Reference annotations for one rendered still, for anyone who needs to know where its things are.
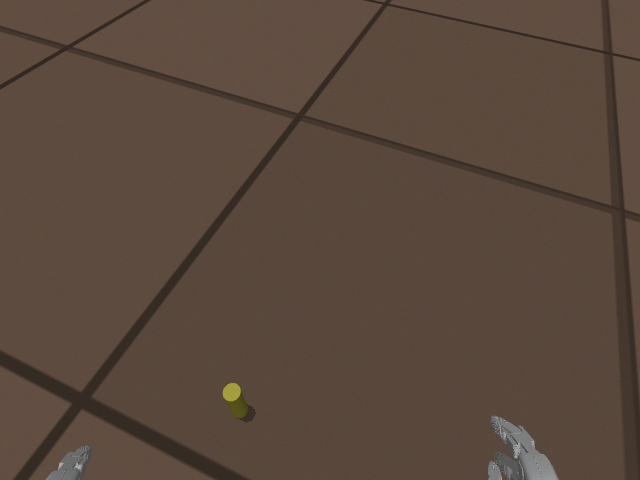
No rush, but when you can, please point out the can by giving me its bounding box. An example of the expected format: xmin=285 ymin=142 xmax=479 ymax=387
xmin=223 ymin=383 xmax=248 ymax=418

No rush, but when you can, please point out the right robot hand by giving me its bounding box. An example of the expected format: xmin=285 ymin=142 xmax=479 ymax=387
xmin=487 ymin=416 xmax=559 ymax=480

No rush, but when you can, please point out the left robot hand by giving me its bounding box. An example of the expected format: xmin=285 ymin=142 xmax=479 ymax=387
xmin=46 ymin=445 xmax=92 ymax=480

